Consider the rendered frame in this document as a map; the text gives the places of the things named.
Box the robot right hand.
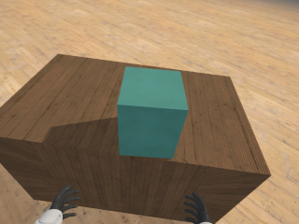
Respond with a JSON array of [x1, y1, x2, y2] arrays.
[[184, 192, 212, 224]]

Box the robot left forearm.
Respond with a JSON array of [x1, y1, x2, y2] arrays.
[[34, 209, 63, 224]]

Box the pedestal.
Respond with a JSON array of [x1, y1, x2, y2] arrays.
[[0, 53, 271, 224]]

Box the robot left hand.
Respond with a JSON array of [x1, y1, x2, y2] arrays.
[[50, 184, 79, 220]]

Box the carton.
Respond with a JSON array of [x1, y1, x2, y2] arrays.
[[117, 66, 189, 159]]

